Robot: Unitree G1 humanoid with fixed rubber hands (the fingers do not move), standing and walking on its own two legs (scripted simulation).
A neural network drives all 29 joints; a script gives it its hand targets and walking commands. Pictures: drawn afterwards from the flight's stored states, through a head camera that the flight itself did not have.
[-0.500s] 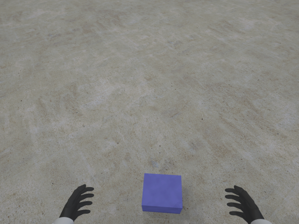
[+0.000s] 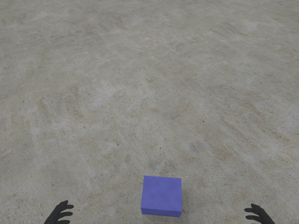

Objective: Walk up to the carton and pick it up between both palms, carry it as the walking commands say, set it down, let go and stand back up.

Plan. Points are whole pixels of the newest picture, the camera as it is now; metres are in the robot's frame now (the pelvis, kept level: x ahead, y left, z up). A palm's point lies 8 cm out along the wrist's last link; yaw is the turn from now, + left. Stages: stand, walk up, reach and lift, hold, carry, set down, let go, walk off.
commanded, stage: stand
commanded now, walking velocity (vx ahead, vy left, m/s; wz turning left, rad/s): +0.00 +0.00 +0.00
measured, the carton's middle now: (161, 196) +0.39 -0.03 -0.70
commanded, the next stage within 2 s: none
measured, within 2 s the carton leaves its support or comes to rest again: neither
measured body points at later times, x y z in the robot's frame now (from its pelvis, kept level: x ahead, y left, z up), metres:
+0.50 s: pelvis +0.02 +0.00 +0.01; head +0.03 -0.01 +0.46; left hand +0.14 +0.30 -0.10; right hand +0.14 -0.30 -0.11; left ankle -0.03 +0.12 -0.74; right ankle +0.00 -0.10 -0.74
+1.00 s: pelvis +0.00 +0.00 +0.01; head +0.00 -0.01 +0.46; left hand +0.10 +0.31 -0.10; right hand +0.10 -0.31 -0.11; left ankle -0.03 +0.12 -0.74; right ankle +0.00 -0.10 -0.74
